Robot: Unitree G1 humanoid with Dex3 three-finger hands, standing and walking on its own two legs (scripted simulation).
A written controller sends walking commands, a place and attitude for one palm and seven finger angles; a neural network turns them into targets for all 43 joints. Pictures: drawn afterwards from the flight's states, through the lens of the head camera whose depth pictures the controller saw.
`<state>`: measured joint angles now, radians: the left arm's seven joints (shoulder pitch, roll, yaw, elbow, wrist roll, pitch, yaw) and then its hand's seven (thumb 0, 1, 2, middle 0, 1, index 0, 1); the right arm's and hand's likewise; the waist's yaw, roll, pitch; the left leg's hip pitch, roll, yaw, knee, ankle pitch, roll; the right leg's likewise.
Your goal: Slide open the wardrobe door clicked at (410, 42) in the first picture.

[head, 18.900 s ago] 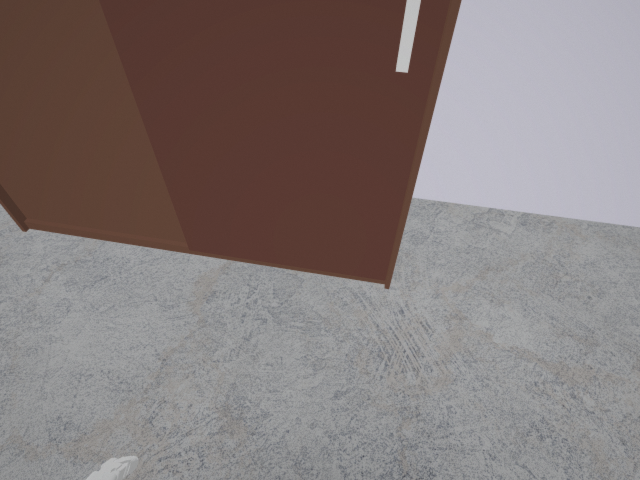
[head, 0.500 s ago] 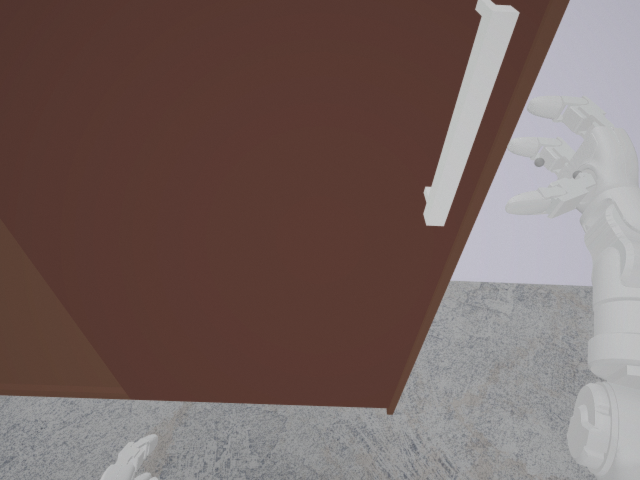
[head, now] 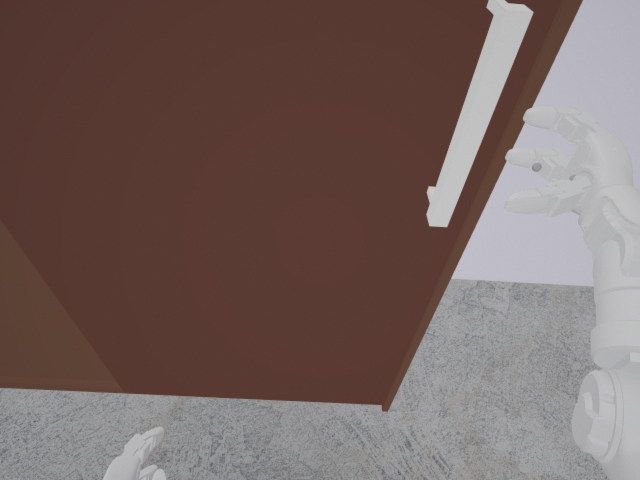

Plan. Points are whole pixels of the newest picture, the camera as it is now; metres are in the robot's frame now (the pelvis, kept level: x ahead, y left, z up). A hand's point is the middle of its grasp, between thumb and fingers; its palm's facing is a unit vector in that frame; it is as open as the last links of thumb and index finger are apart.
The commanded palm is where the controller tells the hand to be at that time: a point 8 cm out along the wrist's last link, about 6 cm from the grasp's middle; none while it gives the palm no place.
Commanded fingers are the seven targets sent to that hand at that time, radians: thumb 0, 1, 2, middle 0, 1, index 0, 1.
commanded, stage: move the hooked fingers beside the handle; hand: right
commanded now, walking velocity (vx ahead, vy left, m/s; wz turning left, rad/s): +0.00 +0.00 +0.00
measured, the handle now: (462, 126) +0.49 -0.12 +0.24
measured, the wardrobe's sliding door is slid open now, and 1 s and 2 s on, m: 0.00 0.00 0.00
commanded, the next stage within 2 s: feel for the door with the fingertips in 0.08 s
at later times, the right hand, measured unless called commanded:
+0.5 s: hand (513, 169) +0.41 -0.16 +0.24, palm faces -0.06 +1.00 +0.01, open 14.0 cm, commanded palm +0.39 -0.21 +0.24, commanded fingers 0.00 0.50 -0.30 0.30 1.20 0.30 1.20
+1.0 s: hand (492, 153) +0.45 -0.15 +0.23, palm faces -0.03 +1.00 +0.02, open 14.0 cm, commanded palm +0.43 -0.21 +0.24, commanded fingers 0.00 0.50 -0.30 0.30 1.20 0.30 1.20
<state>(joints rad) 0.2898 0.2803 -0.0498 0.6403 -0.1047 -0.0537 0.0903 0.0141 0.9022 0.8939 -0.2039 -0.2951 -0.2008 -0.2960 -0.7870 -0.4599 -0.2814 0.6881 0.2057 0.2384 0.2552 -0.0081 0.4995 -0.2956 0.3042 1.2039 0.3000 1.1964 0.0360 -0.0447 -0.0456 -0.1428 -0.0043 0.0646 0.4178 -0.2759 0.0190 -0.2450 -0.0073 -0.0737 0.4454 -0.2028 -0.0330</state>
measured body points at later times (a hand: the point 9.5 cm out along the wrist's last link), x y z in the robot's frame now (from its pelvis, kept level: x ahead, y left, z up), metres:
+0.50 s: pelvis +0.00 +0.00 +0.00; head -0.02 +0.01 +0.45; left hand +0.15 +0.25 -0.09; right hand +0.40 -0.22 +0.24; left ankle -0.03 +0.10 -0.74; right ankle +0.02 -0.10 -0.74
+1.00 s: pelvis +0.00 +0.00 +0.00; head -0.01 +0.02 +0.45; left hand +0.09 +0.27 -0.11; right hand +0.44 -0.21 +0.23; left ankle -0.03 +0.10 -0.74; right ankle +0.02 -0.10 -0.74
